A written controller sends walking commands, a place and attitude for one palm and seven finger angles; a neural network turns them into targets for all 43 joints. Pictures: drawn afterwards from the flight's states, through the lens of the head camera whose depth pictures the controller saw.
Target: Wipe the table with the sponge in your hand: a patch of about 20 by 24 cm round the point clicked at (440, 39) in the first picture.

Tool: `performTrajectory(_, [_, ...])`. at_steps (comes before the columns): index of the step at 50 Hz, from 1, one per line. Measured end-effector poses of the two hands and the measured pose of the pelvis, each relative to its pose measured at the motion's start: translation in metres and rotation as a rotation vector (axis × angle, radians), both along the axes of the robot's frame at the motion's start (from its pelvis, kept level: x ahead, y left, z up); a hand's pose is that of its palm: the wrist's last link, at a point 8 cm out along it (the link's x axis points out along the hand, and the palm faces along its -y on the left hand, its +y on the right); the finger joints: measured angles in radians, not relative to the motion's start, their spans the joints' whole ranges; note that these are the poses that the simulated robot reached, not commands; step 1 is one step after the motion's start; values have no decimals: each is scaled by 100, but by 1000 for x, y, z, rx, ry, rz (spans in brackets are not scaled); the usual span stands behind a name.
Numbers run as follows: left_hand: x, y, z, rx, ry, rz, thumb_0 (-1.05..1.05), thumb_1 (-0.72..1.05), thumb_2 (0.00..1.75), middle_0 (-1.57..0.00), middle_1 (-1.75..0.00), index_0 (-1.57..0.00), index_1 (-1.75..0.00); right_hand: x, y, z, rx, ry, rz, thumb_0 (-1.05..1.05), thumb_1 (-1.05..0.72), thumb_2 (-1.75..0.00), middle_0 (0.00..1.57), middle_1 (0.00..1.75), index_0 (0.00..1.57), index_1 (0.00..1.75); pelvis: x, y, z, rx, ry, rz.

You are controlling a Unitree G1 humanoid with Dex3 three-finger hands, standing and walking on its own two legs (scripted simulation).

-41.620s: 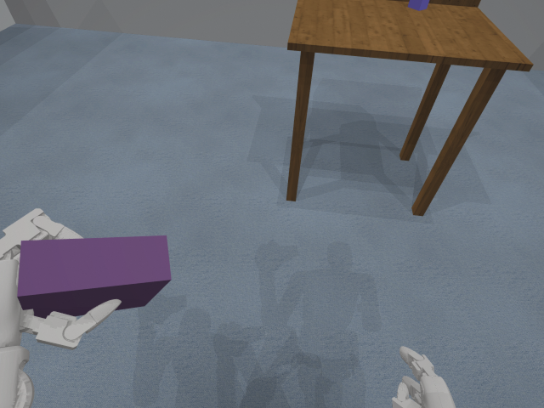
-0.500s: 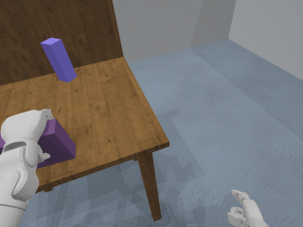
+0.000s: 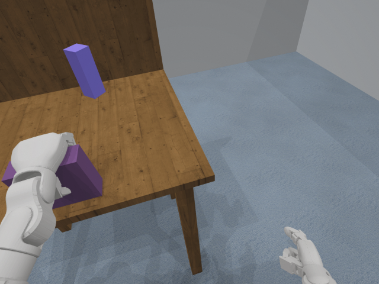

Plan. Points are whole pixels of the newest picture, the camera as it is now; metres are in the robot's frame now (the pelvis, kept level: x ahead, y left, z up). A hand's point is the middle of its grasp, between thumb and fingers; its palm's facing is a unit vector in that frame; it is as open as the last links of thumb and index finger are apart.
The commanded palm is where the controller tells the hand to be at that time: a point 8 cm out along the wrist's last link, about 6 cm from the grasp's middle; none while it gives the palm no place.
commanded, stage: lift the sponge slowly off the table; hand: left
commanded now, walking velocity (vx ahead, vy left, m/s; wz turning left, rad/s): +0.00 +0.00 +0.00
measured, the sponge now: (64, 185) +0.26 +0.33 +0.08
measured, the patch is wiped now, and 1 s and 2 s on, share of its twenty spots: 1.00 1.00 1.00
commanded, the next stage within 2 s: bring the sponge back beside the body in 1.60 s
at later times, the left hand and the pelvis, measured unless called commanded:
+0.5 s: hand (51, 157) +0.28 +0.32 +0.16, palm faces +0.07 -0.02 -1.00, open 9.3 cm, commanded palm +0.24 +0.32 +0.23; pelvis +0.00 -0.01 +0.00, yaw +0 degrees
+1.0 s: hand (45, 142) +0.28 +0.32 +0.20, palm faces +0.10 -0.02 -0.99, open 9.3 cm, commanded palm +0.25 +0.32 +0.27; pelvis -0.01 +0.00 +0.00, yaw +0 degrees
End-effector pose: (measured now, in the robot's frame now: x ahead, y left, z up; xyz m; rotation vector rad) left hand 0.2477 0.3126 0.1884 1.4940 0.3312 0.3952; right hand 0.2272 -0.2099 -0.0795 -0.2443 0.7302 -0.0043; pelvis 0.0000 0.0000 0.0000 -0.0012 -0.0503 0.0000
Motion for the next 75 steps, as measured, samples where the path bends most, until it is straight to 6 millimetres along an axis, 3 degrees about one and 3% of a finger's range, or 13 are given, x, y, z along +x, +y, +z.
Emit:
performTrajectory(32, [10, -4, 34, 17, -11, -28, -1, -49, 110, -79, -139, -83, -141, -5, -8, 2, -6, -20, -5, 1, -90, -90, 20, 30, 20, 30, -6, -5, 1, 0, -12, 1])
performTrajectory(48, [13, 3, 58, 18, -58, 10, -1, -49, 110, -79, -139, -83, -141, -2, 5, 3, 16, -24, 13, 1, -90, -90, 20, 30, 20, 30, -7, 1, 1, -1, -9, 0])
performTrajectory(61, [21, -6, 70, 33, -67, -47, -1, -49, 110, -79, -139, -83, -141, 1, 14, 5, 20, -35, 29, 1, -90, -90, 20, 30, 20, 30, -10, 5, 1, -2, -5, 2])
performTrajectory(75, [19, -2, 91, 22, -96, 9, -1, -49, 110, -79, -139, -83, -141, 3, 16, 4, 37, -31, 36, 1, -90, -90, 20, 30, 20, 30, -9, 5, 1, 0, 0, 1])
